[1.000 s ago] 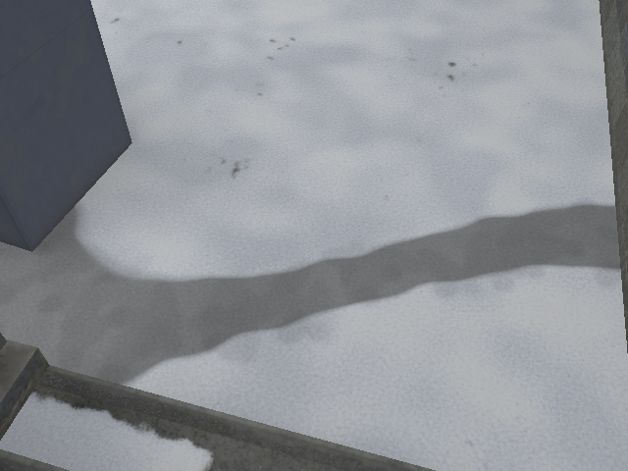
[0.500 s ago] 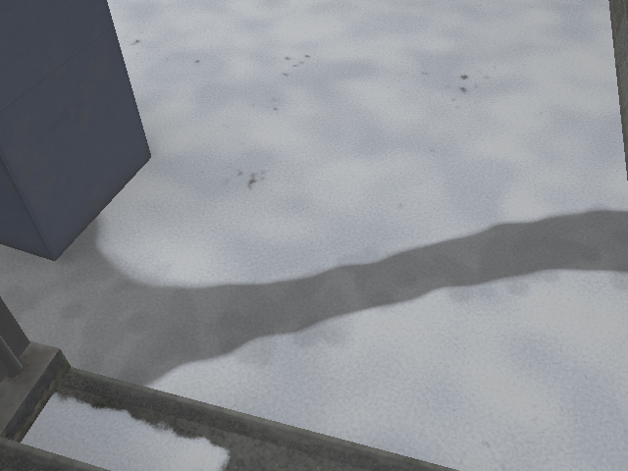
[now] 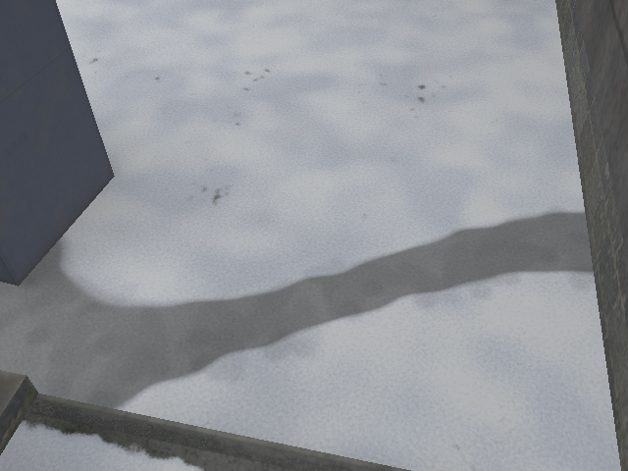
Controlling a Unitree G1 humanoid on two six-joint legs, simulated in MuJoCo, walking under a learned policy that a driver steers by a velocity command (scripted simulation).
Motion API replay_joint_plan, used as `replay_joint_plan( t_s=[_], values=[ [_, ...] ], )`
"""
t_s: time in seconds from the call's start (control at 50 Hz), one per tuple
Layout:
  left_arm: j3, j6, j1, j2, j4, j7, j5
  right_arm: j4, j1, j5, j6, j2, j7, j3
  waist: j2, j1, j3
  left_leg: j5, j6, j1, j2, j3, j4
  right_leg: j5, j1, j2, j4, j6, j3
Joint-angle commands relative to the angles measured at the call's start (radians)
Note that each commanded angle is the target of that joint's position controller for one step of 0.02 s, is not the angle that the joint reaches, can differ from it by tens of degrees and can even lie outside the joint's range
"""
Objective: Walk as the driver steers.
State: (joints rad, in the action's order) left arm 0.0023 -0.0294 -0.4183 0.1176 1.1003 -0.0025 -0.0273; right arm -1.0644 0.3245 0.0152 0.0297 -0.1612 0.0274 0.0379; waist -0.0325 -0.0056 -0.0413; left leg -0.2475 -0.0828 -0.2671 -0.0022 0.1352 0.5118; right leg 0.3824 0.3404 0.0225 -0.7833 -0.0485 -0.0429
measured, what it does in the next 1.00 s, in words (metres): goes down: right foot, then left foot 0.17 m lower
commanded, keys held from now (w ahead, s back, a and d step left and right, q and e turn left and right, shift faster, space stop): w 0.24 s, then no key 0.76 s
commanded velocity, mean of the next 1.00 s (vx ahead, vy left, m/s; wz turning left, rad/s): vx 0.16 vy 0.00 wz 0.00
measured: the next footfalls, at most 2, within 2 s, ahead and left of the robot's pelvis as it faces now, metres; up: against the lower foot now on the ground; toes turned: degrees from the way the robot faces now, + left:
right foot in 0.16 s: +0.01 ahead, -0.09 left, +0.00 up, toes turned -4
left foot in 0.62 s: +0.31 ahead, +0.08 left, -0.17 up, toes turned +2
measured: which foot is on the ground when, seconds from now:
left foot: down 0.00-0.16, up 0.18-0.60, down 0.62-1.00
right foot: up 0.00-0.14, down 0.16-0.62, up 0.64-0.96, down 0.98-1.00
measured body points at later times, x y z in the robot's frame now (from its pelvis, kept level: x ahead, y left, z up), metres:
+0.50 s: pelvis +0.12 -0.01 -0.06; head +0.13 -0.02 +0.39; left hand -0.01 +0.16 -0.20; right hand +0.23 -0.23 -0.21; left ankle +0.30 +0.11 -0.76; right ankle -0.03 -0.08 -0.74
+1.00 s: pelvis +0.24 +0.00 -0.19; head +0.23 +0.00 +0.26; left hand +0.33 +0.21 -0.34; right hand +0.21 -0.22 -0.34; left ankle +0.27 +0.08 -0.91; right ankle +0.25 -0.12 -0.90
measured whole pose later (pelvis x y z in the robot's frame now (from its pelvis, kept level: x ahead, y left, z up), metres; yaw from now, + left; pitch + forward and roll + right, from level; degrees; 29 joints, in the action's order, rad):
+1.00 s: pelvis +0.24 +0.00 -0.19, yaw +0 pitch -1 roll +2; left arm 0.00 0.01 -0.19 0.17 0.96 0.04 -0.04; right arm -1.06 0.42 0.00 -0.07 -0.16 -0.06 -0.04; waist 0.05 0.01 -0.01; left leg -0.30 -0.07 -0.36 0.06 0.08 0.66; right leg 0.35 0.38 -0.03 -0.79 0.05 0.02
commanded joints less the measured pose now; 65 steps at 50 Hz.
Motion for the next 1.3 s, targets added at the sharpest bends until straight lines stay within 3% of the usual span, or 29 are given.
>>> replay_joint_plan(
  t_s=[0.02, 0.1, 0.16, 0.18, 0.2, 0.22, 0.24, 0.28, 0.34, 0.4, 0.42, 0.54, 0.56, 0.62, 0.64, 0.66, 0.68, 0.72, 0.8, 0.84, 0.9, 0.92, 1.0, 1.04, 1.08, 1.16, 1.2, 1.24, 1.3],
  values=[
    [0.019, 0.009, -0.082, 0.038, -0.01, -0.001, -0.002, 0.031, 0.005, -0.01, -0.02, -0.117, 0.012, 0.033, 0.011, 0.049, 0.135, -0.374, -0.138, -0.131, -0.235, -0.302, -0.34, 0.081, 0.075, -0.028, -0.173, -0.016, 0.01],
    [0.036, 0.034, 0.009, 0.082, -0.043, -0.016, -0.002, -0.011, 0.103, 0.012, -0.028, -0.116, 0.021, 0.054, -0.047, -0.017, 0.13, -0.399, -0.171, -0.025, -0.249, -0.341, -0.279, 0.14, 0.054, -0.021, 0.05, -0.047, -0.014],
    [0.037, 0.039, -0.25, 0.037, 0.048, -0.013, -0.003, 0.027, -0.059, -0.003, -0.015, -0.106, 0.017, 0.062, 0.066, 0.132, 0.121, -0.396, -0.104, -0.352, -0.147, -0.201, -0.022, 0.009, -0.36, -0.012, 0.356, -0.089, -0.021],
    [0.051, 0.055, -0.339, 0.109, 0.065, -0.018, 0.004, 0.06, -0.116, -0.001, -0.023, -0.012, 0.013, 0.039, 0.292, 0.169, 0.113, -0.318, -0.032, -0.597, -0.01, -0.03, 0.361, 0.201, -0.537, -0.232, 0.483, -0.128, 0.331],
    [0.073, 0.052, -0.376, 0.211, 0.061, -0.022, 0.026, 0.122, -0.2, 0.023, -0.03, -0.055, 0.012, 0.043, 0.32, 0.18, 0.203, -0.349, -0.018, -0.791, 0.052, -0.058, 0.394, 0.304, -0.452, -0.407, 0.59, -0.221, 0.636],
    [0.069, 0.06, -0.324, 0.181, 0.05, -0.029, 0.017, 0.113, -0.23, 0.033, -0.036, -0.097, 0.002, 0.047, 0.14, 0.141, 0.263, -0.166, -0.021, -0.779, -0.041, -0.198, 0.442, 0.382, -0.41, -0.396, 0.605, -0.241, 0.606],
    [0.055, 0.118, -0.263, 0.108, 0.032, 0.038, -0.136, 0.081, -0.074, 0.032, -0.117, -0.073, -0.019, 0.038, 0.183, 0.123, 0.31, -0.04, -0.081, -0.912, -0.019, -0.411, 0.562, 0.297, -0.328, -0.378, 0.575, -0.325, 0.618],
    [0.038, 0.15, -0.117, 0.026, 0.008, 0.06, -0.112, 0.061, 0.022, 0.054, -0.154, -0.05, -0.054, 0.03, 0.008, 0.025, 0.135, 0.141, -0.092, -0.722, -0.007, -0.27, 0.689, -0.321, -0.238, -0.264, 0.389, -0.237, 0.258],
    [0.015, 0.153, -0.044, 0.031, -0.046, 0.039, -0.075, 0.066, 0.019, 0.061, -0.131, -0.038, -0.102, 0.009, 0.057, -0.019, 0.054, 0.343, -0.006, -0.466, -0.044, -0.108, 0.744, -0.584, 0.113, -0.137, 0.249, -0.15, 0.062],
    [-0.021, 0.172, -0.357, -0.01, 0.055, -0.031, -0.026, 0.122, -0.178, 0.083, -0.113, -0.059, -0.098, -0.004, 0.084, 0.124, 0.056, 0.719, 0.064, -0.67, -0.114, -0.135, 0.352, -0.434, -0.092, -0.119, 0.083, -0.077, 0.113],
    [0.004, 0.158, -0.23, 0.093, 0.007, -0.043, 0.079, 0.131, -0.235, 0.051, -0.106, -0.047, -0.057, -0.002, 0.044, 0.079, 0.086, 0.75, 0.071, -0.445, -0.015, -0.062, 0.134, -0.403, -0.054, -0.083, 0.154, -0.105, 0.134],
    [0.01, 0.087, -0.2, 0.073, 0.034, -0.038, 0.023, 0.118, -0.238, -0.013, -0.091, -0.072, -0.043, -0.002, 0.136, 0.128, 0.184, 0.701, 0.074, -0.146, -0.017, -0.072, -0.123, -0.398, -0.024, -0.093, -0.135, -0.107, 0.141],
    [-0.001, 0.091, -0.369, 0.081, 0.109, 0.002, -0.075, 0.067, -0.067, 0.098, -0.062, -0.044, -0.088, -0.027, 0.093, 0.056, 0.227, 0.677, -0.002, -0.148, -0.176, -0.231, -0.273, -0.309, -0.064, -0.201, -0.118, -0.052, 0.276],
    [0.028, 0.078, -0.175, 0.156, 0.073, 0.141, -0.048, -0.068, 0.404, 0.052, -0.053, -0.223, -0.078, 0.055, -0.172, -0.145, 0.003, 0.859, -0.067, 0.61, -0.151, -0.119, -0.241, -0.28, 0.205, -0.029, -0.649, -0.017, 0.151],
    [0.015, 0.078, -0.335, 0.043, 0.088, 0.162, -0.028, -0.047, 0.466, 0.015, -0.05, -0.293, -0.099, 0.062, -0.381, -0.085, -0.319, 1.374, -0.291, 1.0, -0.336, -0.271, 0.095, 0.577, 0.414, 0.082, -1.153, 0.065, 0.096],
    [0.039, 0.075, -0.213, 0.106, 0.013, 0.147, 0.004, -0.052, 0.389, 0.047, -0.053, -0.288, -0.118, 0.055, -0.132, -0.07, -0.291, 1.394, -0.302, 0.877, -0.357, -0.415, 0.096, 0.556, 0.529, 0.07, -1.276, 0.084, 0.115],
    [0.022, 0.057, -0.074, 0.098, -0.054, 0.002, 0.082, -0.01, 0.158, -0.032, -0.066, -0.189, -0.061, 0.03, 0.012, -0.007, -0.208, 1.102, -0.301, 0.705, -0.459, -0.403, 0.035, 0.537, 0.651, 0.018, -1.125, 0.046, 0.021],
    [0.016, 0.015, 0.022, 0.103, -0.049, -0.057, 0.0, 0.059, 0.059, -0.031, -0.083, -0.114, -0.008, -0.008, 0.098, -0.012, -0.021, 0.63, -0.269, 0.226, -0.405, -0.411, -0.148, 0.369, 0.475, -0.02, -1.01, 0.034, 0.054],
    [-0.019, -0.016, 0.011, -0.005, -0.055, -0.053, 0.0, 0.032, 0.106, -0.003, -0.124, -0.101, -0.001, -0.047, 0.058, 0.071, 0.065, 0.42, -0.226, -0.23, -0.252, -0.318, -0.161, -0.135, 0.286, -0.023, -0.711, 0.028, 0.092],
    [-0.026, -0.024, 0.074, 0.039, -0.087, -0.04, -0.026, 0.034, 0.071, -0.013, -0.125, -0.073, 0.012, -0.073, -0.015, 0.086, 0.051, 0.329, -0.16, -0.235, -0.201, -0.28, -0.148, -0.264, 0.21, -0.045, -0.374, 0.057, 0.099],
    [-0.042, -0.03, 0.113, 0.064, -0.085, -0.026, 0.004, 0.053, 0.068, -0.014, -0.099, -0.125, 0.005, -0.069, -0.153, 0.061, 0.031, 0.359, -0.075, -0.284, -0.163, -0.208, -0.181, -0.19, -0.096, -0.004, -0.106, 0.074, 0.021],
    [-0.021, -0.012, -0.163, 0.091, 0.0, 0.073, -0.028, 0.046, 0.118, 0.07, -0.114, -0.164, -0.083, -0.058, -0.091, 0.136, 0.345, 0.049, -0.1, -0.715, -0.174, -0.269, -0.211, -0.405, -0.238, -0.044, -0.366, 0.115, -0.014],
    [0.023, 0.029, 0.021, 0.138, -0.099, 0.061, -0.022, 0.015, 0.16, -0.061, -0.099, -0.141, -0.106, -0.053, 0.013, 0.076, 0.114, -0.36, -0.063, -0.331, -0.203, -0.455, -0.194, -0.147, -0.241, -0.048, 0.149, 0.113, 0.05],
    [0.032, 0.042, 0.143, 0.15, -0.124, 0.066, -0.008, 0.034, 0.247, -0.014, -0.091, -0.164, -0.083, -0.024, 0.065, -0.035, 0.155, -0.446, -0.024, -0.237, -0.093, -0.246, -0.176, 0.089, -0.09, -0.018, 0.28, -0.014, 0.08],
    [0.038, 0.069, 0.179, 0.141, -0.128, 0.082, 0.021, 0.062, 0.109, 0.02, -0.088, -0.114, -0.084, -0.031, 0.052, -0.002, 0.175, -0.338, 0.004, -0.171, -0.027, -0.116, -0.067, 0.098, 0.011, -0.029, 0.37, -0.065, 0.139],
    [0.03, 0.121, 0.108, 0.152, -0.088, 0.13, 0.05, 0.017, 0.151, -0.002, -0.054, -0.045, -0.112, -0.045, 0.063, -0.017, 0.108, -0.088, 0.065, 0.002, -0.009, -0.084, -0.046, 0.031, 0.0, -0.066, 0.441, -0.048, 0.189],
    [0.084, 0.13, 0.02, 0.273, -0.074, 0.108, 0.022, 0.033, 0.114, 0.021, -0.052, -0.152, -0.104, -0.01, 0.102, 0.03, 0.132, -0.274, 0.037, -0.053, 0.027, -0.053, 0.002, 0.349, -0.034, -0.084, 0.501, -0.119, 0.223],
    [0.089, 0.137, -0.121, 0.208, -0.037, 0.064, -0.024, 0.071, 0.014, 0.04, -0.066, -0.113, -0.078, -0.005, 0.166, 0.097, 0.159, -0.285, 0.013, -0.249, 0.014, -0.052, 0.121, 0.412, -0.215, -0.246, 0.573, -0.259, 0.443],
    [0.087, 0.142, -0.245, 0.151, -0.022, 0.005, -0.017, 0.135, -0.14, 0.04, -0.11, -0.038, -0.041, -0.011, 0.151, 0.165, 0.152, -0.245, -0.014, -0.463, -0.042, -0.121, 0.254, 0.202, -0.428, -0.366, 0.602, -0.322, 0.547]
  ],
)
